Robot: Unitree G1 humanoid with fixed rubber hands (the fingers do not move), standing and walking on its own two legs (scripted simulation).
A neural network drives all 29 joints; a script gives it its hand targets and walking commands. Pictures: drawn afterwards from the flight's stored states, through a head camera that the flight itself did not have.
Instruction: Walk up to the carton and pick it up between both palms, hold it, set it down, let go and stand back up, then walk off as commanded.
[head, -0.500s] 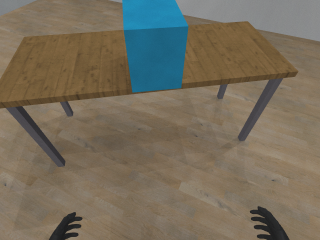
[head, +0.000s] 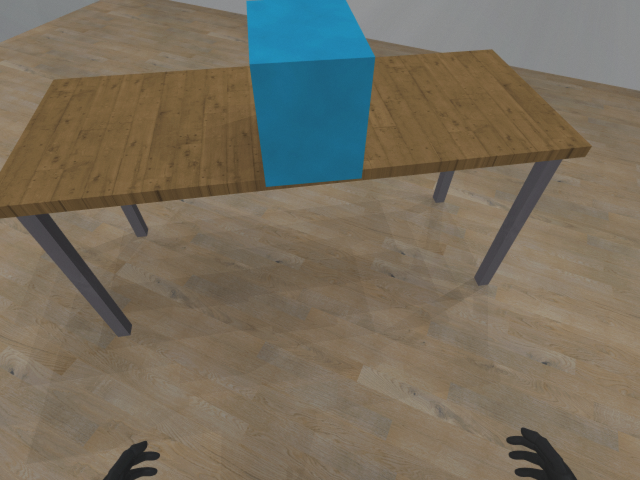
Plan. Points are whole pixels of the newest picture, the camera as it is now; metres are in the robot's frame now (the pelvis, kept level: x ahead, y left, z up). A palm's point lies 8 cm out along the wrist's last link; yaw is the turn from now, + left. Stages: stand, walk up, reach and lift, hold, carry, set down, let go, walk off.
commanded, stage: stand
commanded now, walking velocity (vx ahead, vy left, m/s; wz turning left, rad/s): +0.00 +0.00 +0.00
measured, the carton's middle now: (305, 91) +0.87 +0.05 +0.03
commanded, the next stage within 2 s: walk up in 0.18 s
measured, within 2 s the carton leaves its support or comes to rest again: neither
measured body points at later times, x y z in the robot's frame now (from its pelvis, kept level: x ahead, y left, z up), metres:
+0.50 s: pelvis -0.02 -0.01 +0.00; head -0.01 -0.01 +0.45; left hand +0.09 +0.28 -0.12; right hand +0.08 -0.31 -0.10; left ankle +0.00 +0.12 -0.72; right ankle +0.00 -0.12 -0.71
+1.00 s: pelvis -0.03 -0.04 -0.01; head +0.00 -0.03 +0.44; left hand +0.06 +0.27 -0.12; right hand +0.07 -0.36 -0.10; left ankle -0.03 +0.08 -0.70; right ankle +0.00 -0.12 -0.72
